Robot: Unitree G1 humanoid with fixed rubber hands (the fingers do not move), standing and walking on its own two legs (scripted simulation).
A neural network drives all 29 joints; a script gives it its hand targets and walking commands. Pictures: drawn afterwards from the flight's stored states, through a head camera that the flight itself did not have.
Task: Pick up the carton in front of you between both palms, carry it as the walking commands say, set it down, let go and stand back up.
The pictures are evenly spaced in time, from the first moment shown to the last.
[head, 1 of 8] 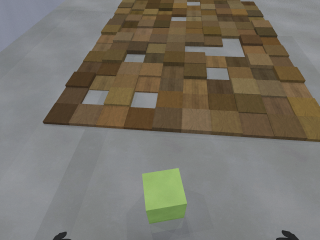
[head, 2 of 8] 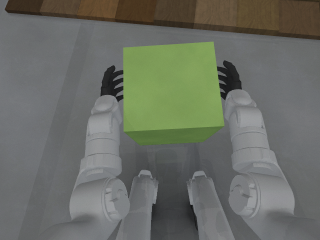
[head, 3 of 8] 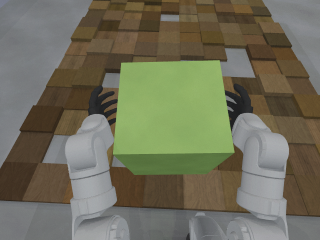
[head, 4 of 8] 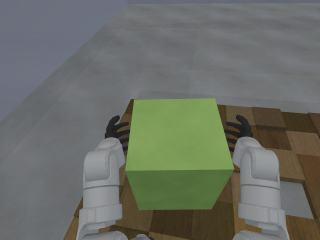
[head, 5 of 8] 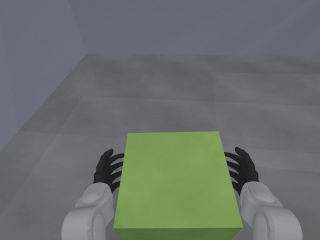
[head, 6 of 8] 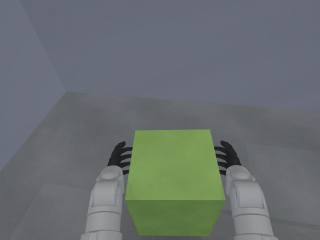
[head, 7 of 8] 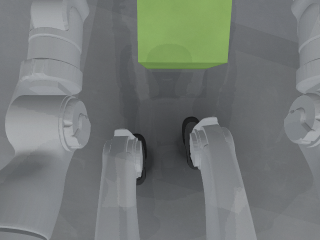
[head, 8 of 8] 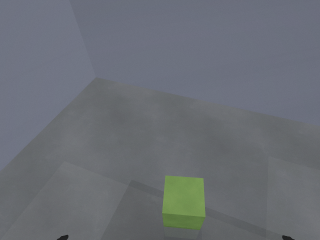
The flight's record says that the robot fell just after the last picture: no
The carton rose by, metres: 0.77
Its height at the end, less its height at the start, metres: +0.00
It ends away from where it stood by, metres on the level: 7.15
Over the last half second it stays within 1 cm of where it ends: yes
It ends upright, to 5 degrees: yes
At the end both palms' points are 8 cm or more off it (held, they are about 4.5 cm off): yes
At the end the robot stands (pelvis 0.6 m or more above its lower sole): yes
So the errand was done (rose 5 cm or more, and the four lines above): yes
